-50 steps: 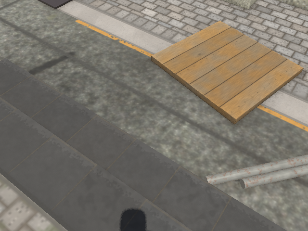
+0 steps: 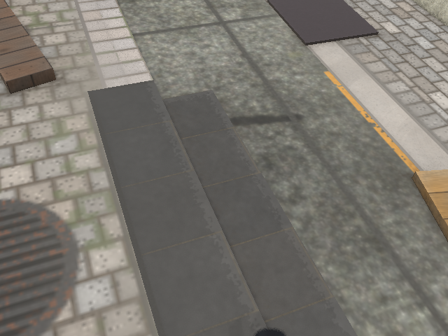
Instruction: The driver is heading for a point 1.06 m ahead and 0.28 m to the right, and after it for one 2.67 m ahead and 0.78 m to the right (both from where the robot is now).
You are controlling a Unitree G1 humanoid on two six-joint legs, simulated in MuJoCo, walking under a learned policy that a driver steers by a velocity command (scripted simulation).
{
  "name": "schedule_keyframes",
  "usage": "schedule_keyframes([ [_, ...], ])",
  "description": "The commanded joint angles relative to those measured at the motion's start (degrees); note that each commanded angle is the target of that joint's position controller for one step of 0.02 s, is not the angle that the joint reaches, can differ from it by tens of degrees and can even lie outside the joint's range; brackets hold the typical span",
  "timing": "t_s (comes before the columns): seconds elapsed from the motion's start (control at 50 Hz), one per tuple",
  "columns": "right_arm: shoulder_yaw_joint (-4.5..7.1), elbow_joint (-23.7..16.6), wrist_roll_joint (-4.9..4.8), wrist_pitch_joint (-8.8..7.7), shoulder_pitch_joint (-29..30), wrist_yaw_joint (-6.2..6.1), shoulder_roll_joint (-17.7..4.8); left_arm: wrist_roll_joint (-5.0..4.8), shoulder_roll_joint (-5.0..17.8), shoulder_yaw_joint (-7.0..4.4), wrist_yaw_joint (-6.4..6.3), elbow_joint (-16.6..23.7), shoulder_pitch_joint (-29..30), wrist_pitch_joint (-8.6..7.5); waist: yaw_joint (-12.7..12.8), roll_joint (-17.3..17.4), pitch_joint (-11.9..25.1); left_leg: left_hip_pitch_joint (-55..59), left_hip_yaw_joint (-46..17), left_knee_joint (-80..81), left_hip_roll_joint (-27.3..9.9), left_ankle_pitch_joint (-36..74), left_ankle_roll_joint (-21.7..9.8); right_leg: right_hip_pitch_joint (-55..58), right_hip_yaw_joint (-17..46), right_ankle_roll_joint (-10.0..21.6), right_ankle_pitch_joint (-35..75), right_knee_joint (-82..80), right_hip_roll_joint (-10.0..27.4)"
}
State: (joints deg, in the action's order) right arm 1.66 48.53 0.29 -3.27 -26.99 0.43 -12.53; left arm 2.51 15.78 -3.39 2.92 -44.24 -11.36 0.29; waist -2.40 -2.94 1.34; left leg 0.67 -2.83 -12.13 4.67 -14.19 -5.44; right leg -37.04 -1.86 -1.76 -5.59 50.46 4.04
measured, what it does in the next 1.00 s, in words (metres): walks ahead: right foot, then left foot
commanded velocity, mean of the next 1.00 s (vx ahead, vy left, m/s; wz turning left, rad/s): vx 0.49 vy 0.00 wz -0.04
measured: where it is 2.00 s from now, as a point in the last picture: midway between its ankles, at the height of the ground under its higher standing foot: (230, 196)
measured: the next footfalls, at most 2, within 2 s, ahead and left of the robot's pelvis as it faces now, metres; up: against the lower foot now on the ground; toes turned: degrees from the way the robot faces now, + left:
right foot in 0.22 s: +0.29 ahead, -0.10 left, +0.00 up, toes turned -2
left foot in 0.76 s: +0.60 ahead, +0.10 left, +0.00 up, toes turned +3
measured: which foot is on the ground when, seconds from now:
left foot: down 0.00-0.24, up 0.26-0.74, down 0.76-1.00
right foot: up 0.00-0.20, down 0.22-0.76, up 0.78-1.00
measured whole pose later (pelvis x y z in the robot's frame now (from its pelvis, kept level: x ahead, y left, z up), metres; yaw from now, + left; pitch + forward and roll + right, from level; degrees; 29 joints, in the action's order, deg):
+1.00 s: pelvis +0.55 +0.04 +0.00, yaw -6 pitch -1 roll +0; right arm 2.4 52.8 0.4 -5.4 -17.2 -0.8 -13.4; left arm 1.6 15.7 -3.1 1.8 -51.5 -16.3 -0.4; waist 0.2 -2.4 -2.9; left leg -8.8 10.1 -19.2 2.3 -10.4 -5.4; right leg -30.6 0.7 3.1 -12.8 60.2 3.6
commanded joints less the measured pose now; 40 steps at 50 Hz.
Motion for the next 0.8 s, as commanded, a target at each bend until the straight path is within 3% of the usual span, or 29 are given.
schedule_keyframes([
  [0.02, 1.95, -1.38, 0.21, -1.11, -2.63, -0.53, -8.28, -0.18, 2.74, -0.11, 0.19, 6.16, 10.66, -1.14, -1.66, 7.81, -6.5, 3.93, -9.01, 3.1, -14.22, 19.65, -6.06, -8.9, -1.41, 0.4, 1.97, -4.91, -0.71],
  [0.08, 1.76, 0.42, 0.65, -1.26, -4.67, -0.91, -8.61, -0.5, 1.94, 0.6, 0.45, 7.88, 15.28, -1.61, -2.95, 8.2, -8.22, 4.8, -8.09, 1.77, -14.95, 26.23, -6.34, -6.28, -2.99, 2.16, 1.57, -11.0, -2.01],
  [0.14, 1.72, 1.88, 0.82, -1.3, -3.94, -1.38, -9.54, -0.81, 2.28, 0.86, 0.19, 8.53, 14.88, -2.1, -1.44, 8.6, -8.86, 5.33, -7.18, -0.16, -16.06, 35.83, -5.61, 0.14, -3.87, 5.44, -1.17, -16.12, -3.72],
  [0.18, 1.89, 2.13, 0.85, -1.61, -1.28, -1.57, -11.1, -1.08, 3.68, 0.2, -1.16, 5.86, 5.98, -2.48, 3.07, 8.36, -4.2, 3.9, -5.29, -9.05, -15.25, 53.73, -4.04, 14.22, -4.79, 7.79, -4.02, -18.53, -7.4],
  [0.2, 1.94, 2.34, 0.83, -1.48, -0.26, -1.51, -11.5, -1.22, 4.68, -0.42, -1.97, 2.66, -3.7, -2.87, 7.35, 7.28, 1.09, 2.36, -3.57, -19.55, -13.68, 57.45, -3.17, 25.21, -5.01, 9.13, -2.74, -21.32, -8.66],
  [0.22, 1.66, 1.95, 0.42, -1.66, 0.31, -1.4, -10.97, -0.43, 6.89, -1.24, -2.92, -0.03, -13.66, -3.41, 11.62, 5.57, 7.17, -6.99, -2.41, -33.22, -11.52, 45.47, -2.45, 40.64, 0.97, 11.15, -4.06, -21.96, -2.8],
  [0.24, 0.4, 0.26, -1.17, -1.74, -4.12, -0.87, -5.21, 0.91, 13.3, -2.7, -3.47, -0.53, -20.31, -3.63, 10.51, -5.97, 16.03, -23.94, 1.28, -55.31, -3.21, 14.26, 0.2, 56.6, 26.51, 16.57, -13.69, -24.02, 14.92],
  [0.26, 1.23, 1.02, -0.4, -1.62, -5.39, -0.79, -8.02, -0.79, 12.32, -2.58, -2.58, -1.45, -18.38, -3.22, 8.63, -8.63, 17.21, -32.9, -3.33, -66.07, 2.87, -13.8, -0.19, 55.61, 46.02, 20.27, -14.32, -33.58, 20.11],
  [0.28, 1.65, 0.08, 0.47, -1.36, 0.13, -0.86, -9.59, -1.76, 9.19, -1.95, -2.28, -0.67, -10.88, -3.1, 5.87, -3.11, 6.09, -36.94, -4.75, -67.62, -1.63, -8.83, -0.7, 46.34, 37.73, 19.01, -17.45, -34.84, 17.65],
  [0.3, 1.35, -0.67, 0.68, -1.54, 3.92, -0.46, -9.06, -1.76, 5.42, -1.03, -1.92, 0.08, -6.33, -3.46, 4.81, 1.23, 0.21, -36.13, -3.41, -64.79, -4.14, -4.36, -0.81, 37.7, 29.91, 17.94, -13.94, -36.9, 15.59],
  [0.32, 1.22, -0.76, 0.73, -1.28, 5.34, -0.19, -7.75, -1.28, 3.5, -0.39, -1.68, -0.27, -4.64, -4.02, 3.1, 2.54, -2.8, -34.36, -2.43, -61.49, -6.23, -2.53, -0.75, 32.21, 24.06, 16.12, -8.92, -38.57, 12.57],
  [0.36, 0.86, 0.28, 1.54, 0.16, 3.57, 0.47, -6.22, -1.24, 1.63, 0.43, -1.54, -1.97, -5.08, -5.13, 0.73, 0.46, -3.3, -30.36, -1.26, -57.68, -8.08, -1.22, 0.42, 26.86, 16.68, 14.18, -0.38, -40.6, 8.9],
  [0.4, 0.87, 0.2, 1.56, 0.99, 4.37, 0.79, -5.51, -1.75, 2.78, 0.26, -1.38, -3.85, -7.84, -6.37, 0.16, -0.05, -3.15, -31.7, 0.25, -56.01, -8.45, 0.75, 1.2, 26.76, 13.07, 14.49, 7.47, -41.64, 8.01],
  [0.44, 0.76, -1.31, 1.67, 1.41, 9.39, 0.96, -5.26, -2.01, 3.7, 0.15, -1.37, -5.36, -9.95, -6.69, 0.5, -0.04, -4.78, -36.24, 1.71, -52.96, -9.66, 5.12, 2.17, 27.24, 9.79, 14.36, 9.84, -43.28, 7.04],
  [0.54, -0.23, -4.72, 1.69, 1.17, 22.08, 1.37, -3.61, -2.47, 2.76, 1.09, -1.83, -7.52, -14.17, -6.43, 2.98, -0.23, -6.15, -38.41, 5.39, -37.31, -9.81, 16.45, 3.92, 29.61, 4.02, 12.26, 18.68, -42.48, 3.92],
  [0.62, -1.12, -6.53, 1.16, 0.73, 30.01, 1.36, -3.36, -2.3, 4.17, 1.08, -2.7, -9.25, -17.7, -6.27, 5.71, -0.91, -6.99, -37.2, 7.05, -26.37, -8.4, 17.54, 3.47, 36.06, 4.86, 12.49, 18.53, -42.17, 5.87],
  [0.68, -0.81, -7.51, 1.11, 0.46, 31.81, 1.21, -4.83, -1.63, 5.27, 0.84, -3.25, -10.64, -18.71, -5.66, 5.39, -0.96, -7.75, -36.43, 6.58, -21.59, -7.28, 11.57, 1.74, 42.43, 5.59, 12.61, 21.62, -39.87, 8.64],
  [0.72, -0.22, -6.36, 1.19, -0.04, 27.16, 0.77, -5.88, -1.47, 5.99, 0.7, -3.61, -11.11, -17.66, -5.24, 2.64, -1.21, -6.02, -28.16, 6.41, -18.07, -4.87, 6.36, 0.37, 42.51, 5.73, 11.49, 31.3, -33.59, 8.85],
  [0.74, 0.38, -4.14, 1.27, -0.54, 20.26, 0.33, -6.8, -1.64, 6.76, 0.52, -3.53, -11.23, -16.96, -4.96, -0.21, -0.83, -2.61, -19.68, 6.91, -15.14, -2.96, 5.79, -0.75, 41.64, 5.29, 10.78, 36.58, -25.88, 7.83],
  [0.76, 1.37, -0.9, 2.0, -1.24, 10.21, -0.37, -9.06, -1.88, 6.45, 0.7, -3.38, -10.8, -16.43, -4.95, -3.91, 0.78, 3.36, -5.69, 4.92, -15.15, -4.58, 7.5, -2.62, 35.55, 3.95, 9.69, 32.66, -14.75, 5.45],
  [0.78, 2.84, 0.2, 3.49, -1.62, 1.07, -1.32, -14.42, -2.92, 3.37, 1.59, -2.95, -8.01, -16.99, -5.27, -5.93, 7.7, 12.08, 11.2, -11.55, -14.88, -19.18, 2.43, -6.22, 20.87, 1.37, 8.05, 12.35, 3.48, 0.99],
  [0.8, 3.61, 0.59, 2.81, -0.77, 0.37, -1.05, -16.58, -3.78, -0.75, 2.12, -2.99, -8.42, -23.83, -4.75, -2.92, 16.91, 18.46, 18.86, -33.43, -7.98, -31.31, 0.54, -12.06, 5.9, 0.2, 6.46, -26.39, 20.08, -7.65],
])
